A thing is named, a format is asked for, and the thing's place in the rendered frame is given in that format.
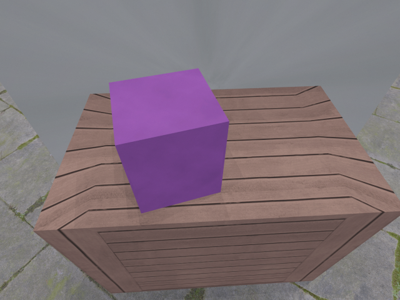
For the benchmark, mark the carton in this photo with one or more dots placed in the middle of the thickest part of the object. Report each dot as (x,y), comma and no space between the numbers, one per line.
(170,133)

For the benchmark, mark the pedestal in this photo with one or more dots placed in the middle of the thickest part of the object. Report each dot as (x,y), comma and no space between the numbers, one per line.
(298,194)

